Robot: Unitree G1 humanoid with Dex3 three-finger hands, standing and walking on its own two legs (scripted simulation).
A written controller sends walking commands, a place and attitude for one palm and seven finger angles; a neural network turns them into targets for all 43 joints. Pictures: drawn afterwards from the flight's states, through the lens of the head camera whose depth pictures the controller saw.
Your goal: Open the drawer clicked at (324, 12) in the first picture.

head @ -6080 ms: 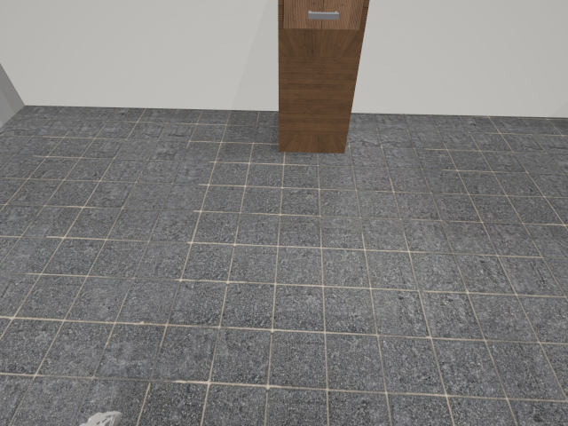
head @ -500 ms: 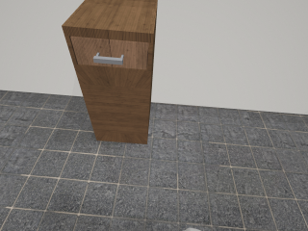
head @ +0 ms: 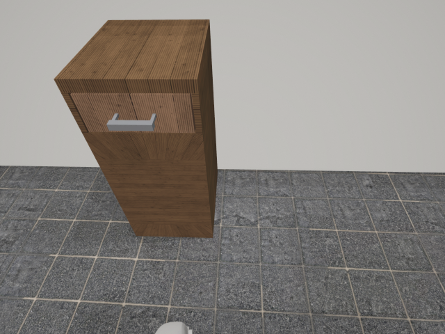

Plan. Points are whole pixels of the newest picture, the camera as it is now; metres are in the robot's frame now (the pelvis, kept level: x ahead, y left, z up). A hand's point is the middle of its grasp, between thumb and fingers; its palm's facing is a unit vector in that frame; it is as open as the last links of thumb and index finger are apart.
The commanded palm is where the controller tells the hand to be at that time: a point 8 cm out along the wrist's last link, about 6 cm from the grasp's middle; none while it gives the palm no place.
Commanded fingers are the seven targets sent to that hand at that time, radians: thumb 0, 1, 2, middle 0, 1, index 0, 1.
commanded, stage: take the last steps up to it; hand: left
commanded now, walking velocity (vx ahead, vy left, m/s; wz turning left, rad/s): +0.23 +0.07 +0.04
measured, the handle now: (133, 121) +0.68 +0.29 -0.01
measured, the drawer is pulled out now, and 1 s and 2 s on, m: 0.00 0.00 0.00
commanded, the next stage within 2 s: come to a stop and stand still in 0.24 s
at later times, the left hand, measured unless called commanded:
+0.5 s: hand out of the picture +0.13 +0.26 -0.18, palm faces +0.06 -0.99 -0.16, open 7.3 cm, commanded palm none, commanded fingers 0.00 0.90 0.90 -0.20 -0.30 -0.20 -0.30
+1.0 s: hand (140, 308) +0.21 +0.19 -0.15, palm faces +0.00 -0.96 -0.28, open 7.3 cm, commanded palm none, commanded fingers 0.00 0.90 0.90 -0.20 -0.30 -0.20 -0.30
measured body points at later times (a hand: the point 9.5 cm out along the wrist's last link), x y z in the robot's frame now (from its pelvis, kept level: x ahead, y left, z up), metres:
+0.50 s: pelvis +0.13 +0.08 +0.00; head +0.16 +0.11 +0.45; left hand +0.13 +0.31 -0.17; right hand +0.18 -0.15 -0.14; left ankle +0.15 +0.16 -0.74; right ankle +0.13 -0.05 -0.69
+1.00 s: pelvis +0.12 +0.01 +0.00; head +0.15 -0.03 +0.45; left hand +0.21 +0.24 -0.13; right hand +0.14 -0.23 -0.18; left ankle +0.09 +0.17 -0.66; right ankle +0.13 -0.08 -0.74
